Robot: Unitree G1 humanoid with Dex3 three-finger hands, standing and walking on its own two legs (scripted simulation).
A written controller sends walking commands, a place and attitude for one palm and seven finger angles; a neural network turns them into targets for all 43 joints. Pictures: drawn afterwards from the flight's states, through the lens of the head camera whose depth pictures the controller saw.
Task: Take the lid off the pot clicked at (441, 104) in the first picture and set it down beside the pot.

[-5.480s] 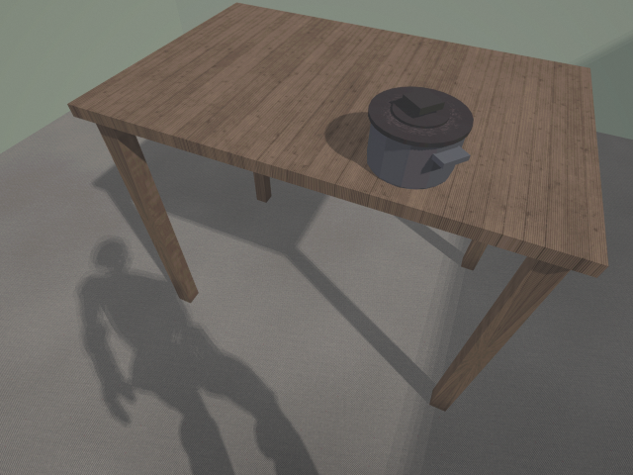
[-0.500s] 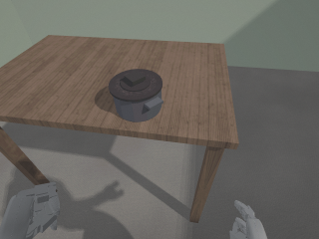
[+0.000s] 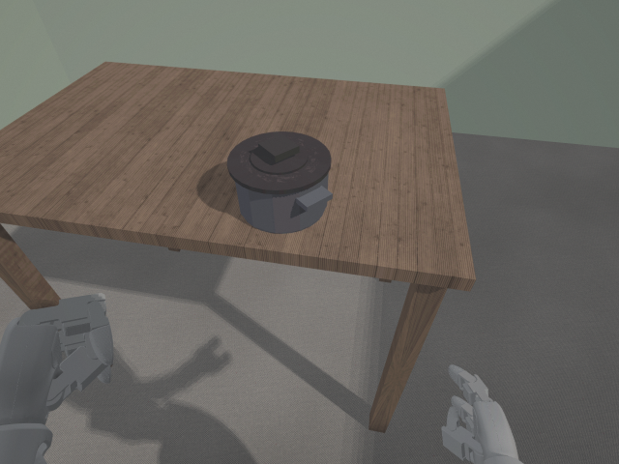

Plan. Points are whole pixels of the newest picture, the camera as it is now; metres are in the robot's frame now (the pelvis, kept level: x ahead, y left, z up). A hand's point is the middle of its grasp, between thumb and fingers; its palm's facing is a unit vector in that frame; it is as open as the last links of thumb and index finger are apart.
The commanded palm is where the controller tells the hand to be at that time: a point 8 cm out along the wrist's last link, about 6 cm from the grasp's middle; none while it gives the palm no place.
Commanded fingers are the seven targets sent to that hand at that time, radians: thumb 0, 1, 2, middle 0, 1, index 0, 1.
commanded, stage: raise the hand higher, near the body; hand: left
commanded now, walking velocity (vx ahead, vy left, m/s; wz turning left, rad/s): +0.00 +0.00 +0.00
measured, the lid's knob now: (278, 147) +0.54 +0.13 +0.15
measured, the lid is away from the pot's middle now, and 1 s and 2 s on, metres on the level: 0.00 0.00 0.00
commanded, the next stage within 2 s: reach forward and open the fingers in 0.16 s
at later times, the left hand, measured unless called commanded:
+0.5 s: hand (71, 322) +0.18 +0.26 +0.17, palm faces +0.26 -0.15 -0.95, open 2.9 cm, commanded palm +0.15 +0.26 +0.21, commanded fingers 0.00 0.50 1.17 -1.20 -1.04 -1.20 -1.04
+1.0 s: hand (75, 293) +0.21 +0.27 +0.17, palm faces -0.14 -0.02 -0.99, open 6.8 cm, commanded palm +0.19 +0.26 +0.25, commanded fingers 0.00 -0.31 1.66 -0.91 -0.15 -0.91 -0.15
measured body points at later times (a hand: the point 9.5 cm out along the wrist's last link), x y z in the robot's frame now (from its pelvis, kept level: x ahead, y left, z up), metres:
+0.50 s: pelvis -0.02 +0.00 -0.01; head -0.02 -0.04 +0.44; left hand +0.16 +0.27 +0.22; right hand +0.21 -0.21 -0.10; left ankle +0.05 +0.11 -0.74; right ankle -0.04 -0.12 -0.74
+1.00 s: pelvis -0.04 +0.00 +0.00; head -0.05 -0.04 +0.44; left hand +0.21 +0.27 +0.23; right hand +0.20 -0.20 -0.08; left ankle +0.05 +0.11 -0.74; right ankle -0.04 -0.12 -0.74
